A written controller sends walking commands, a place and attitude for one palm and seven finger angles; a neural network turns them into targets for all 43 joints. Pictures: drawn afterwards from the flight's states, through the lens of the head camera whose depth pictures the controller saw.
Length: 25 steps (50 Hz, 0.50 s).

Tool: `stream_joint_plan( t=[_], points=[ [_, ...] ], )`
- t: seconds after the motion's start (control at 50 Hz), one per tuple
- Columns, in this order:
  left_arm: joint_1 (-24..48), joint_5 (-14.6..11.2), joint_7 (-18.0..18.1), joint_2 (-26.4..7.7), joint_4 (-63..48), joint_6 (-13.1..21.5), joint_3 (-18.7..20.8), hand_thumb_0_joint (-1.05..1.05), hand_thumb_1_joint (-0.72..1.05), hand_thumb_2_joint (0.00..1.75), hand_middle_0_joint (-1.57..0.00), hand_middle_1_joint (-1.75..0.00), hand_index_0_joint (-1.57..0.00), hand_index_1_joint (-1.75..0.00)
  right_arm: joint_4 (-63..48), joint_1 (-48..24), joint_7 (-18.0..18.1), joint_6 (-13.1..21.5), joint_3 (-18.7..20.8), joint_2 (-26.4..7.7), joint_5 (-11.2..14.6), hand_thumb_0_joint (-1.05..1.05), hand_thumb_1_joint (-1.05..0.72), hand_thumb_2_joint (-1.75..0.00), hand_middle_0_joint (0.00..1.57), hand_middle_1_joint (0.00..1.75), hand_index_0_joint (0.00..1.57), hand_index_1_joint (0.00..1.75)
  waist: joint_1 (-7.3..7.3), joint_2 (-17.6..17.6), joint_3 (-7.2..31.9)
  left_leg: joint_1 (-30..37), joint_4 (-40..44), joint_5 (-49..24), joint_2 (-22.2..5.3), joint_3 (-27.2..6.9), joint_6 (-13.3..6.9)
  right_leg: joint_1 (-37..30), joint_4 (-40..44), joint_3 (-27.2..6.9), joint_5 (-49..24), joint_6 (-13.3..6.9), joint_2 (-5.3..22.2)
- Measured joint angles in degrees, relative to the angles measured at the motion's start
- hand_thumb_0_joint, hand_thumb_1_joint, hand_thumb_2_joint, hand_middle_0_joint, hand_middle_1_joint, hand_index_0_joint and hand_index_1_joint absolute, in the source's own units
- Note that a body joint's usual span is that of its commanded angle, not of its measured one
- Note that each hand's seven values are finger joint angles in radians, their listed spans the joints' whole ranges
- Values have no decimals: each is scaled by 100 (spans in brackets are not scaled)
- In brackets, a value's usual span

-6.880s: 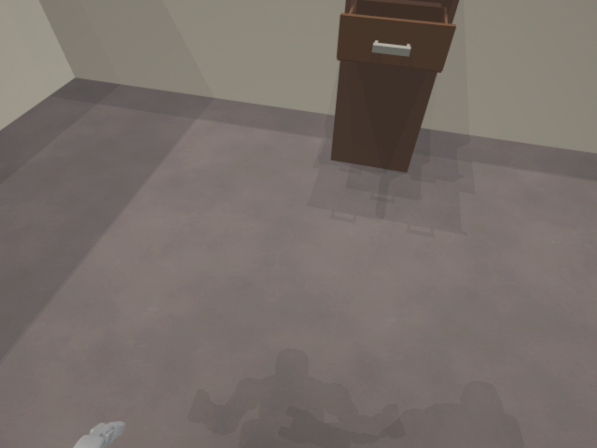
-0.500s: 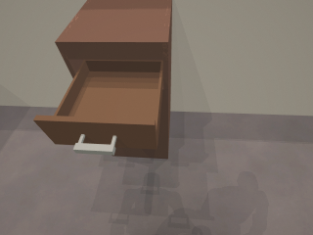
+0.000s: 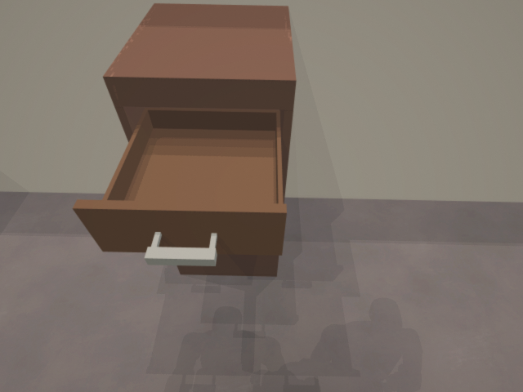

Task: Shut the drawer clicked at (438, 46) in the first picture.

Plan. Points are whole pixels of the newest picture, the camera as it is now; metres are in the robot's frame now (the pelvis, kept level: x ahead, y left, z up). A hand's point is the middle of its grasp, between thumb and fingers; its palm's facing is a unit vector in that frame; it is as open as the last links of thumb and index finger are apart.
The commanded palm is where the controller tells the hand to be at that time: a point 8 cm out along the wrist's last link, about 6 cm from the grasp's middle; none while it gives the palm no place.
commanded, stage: come to a stop and stand still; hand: left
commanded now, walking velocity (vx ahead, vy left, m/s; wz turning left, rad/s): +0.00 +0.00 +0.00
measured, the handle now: (183, 246) +0.35 +0.17 -0.02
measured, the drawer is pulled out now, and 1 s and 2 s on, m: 0.30 0.30 0.30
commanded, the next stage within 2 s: look again from close up in 0.06 s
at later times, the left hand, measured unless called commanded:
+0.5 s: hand out of the picture +0.05 +0.15 -0.17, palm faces +0.02 -0.98 -0.22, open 7.3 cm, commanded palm none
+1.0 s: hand out of the picture +0.01 +0.12 -0.18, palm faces +0.06 -0.99 -0.16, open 7.3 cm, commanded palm none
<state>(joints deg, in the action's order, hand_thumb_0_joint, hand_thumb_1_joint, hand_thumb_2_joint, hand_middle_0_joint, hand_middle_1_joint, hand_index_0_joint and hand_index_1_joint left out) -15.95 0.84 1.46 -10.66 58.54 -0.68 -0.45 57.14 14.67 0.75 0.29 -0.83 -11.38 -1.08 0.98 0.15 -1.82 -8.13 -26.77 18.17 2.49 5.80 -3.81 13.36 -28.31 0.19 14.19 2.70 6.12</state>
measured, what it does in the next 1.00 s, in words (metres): shifts its weight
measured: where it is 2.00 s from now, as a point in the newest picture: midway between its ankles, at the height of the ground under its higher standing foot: outside the picture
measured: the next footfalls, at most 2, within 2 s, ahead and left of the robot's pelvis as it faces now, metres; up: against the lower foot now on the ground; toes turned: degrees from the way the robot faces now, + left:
none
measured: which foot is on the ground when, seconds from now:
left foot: down 0.00-1.00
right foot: down 0.00-1.00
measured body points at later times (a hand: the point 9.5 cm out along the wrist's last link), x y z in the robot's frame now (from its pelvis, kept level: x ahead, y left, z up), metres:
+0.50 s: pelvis +0.03 -0.03 +0.00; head +0.05 -0.03 +0.45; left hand +0.05 +0.20 -0.15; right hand +0.03 -0.25 -0.16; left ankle -0.04 +0.07 -0.74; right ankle +0.01 -0.17 -0.74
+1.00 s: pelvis +0.04 -0.05 +0.00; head +0.05 -0.04 +0.44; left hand +0.01 +0.17 -0.17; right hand +0.02 -0.27 -0.16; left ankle -0.04 +0.07 -0.74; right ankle +0.01 -0.17 -0.74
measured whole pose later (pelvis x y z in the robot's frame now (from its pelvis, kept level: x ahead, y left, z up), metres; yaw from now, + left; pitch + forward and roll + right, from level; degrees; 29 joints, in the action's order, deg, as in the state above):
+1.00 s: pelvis +0.04 -0.05 +0.00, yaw +1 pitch -1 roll -1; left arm -19.0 1.0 0.7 -8.6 62.7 0.3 0.5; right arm 64.1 18.2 0.7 0.0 -0.3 -8.9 -1.3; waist 0.8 -0.2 -1.8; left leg -6.7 -30.5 23.0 -2.4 3.2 0.3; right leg 11.0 -31.2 3.2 19.5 0.5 1.8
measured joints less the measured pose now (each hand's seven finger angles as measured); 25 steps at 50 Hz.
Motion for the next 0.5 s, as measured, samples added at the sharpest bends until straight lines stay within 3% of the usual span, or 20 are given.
stream_joint_plan(
  t=[0.24, 0.5],
  points=[
    [171, -48, 22, 73, 168, 3, -6, 0, 91, 90, -20, -30, -20, -29, 453, 306, 50, -10, -17, 101, 22, 0, -91, -90, 20, 30, 20, 30, -125, 5, -232, 192, 15, 141, -79, -16, 87, -161, -39, 21, 160, 113, -68],
    [228, -54, 66, 125, 275, 87, 15, 0, 92, 90, -20, -30, -20, -29, 582, 97, 84, 27, 1, 234, 19, 1, -91, -90, 20, 30, 20, 30, -109, 54, -151, 315, 92, 166, -233, -103, 256, -278, -23, 126, 253, -8, -212]
  ],
)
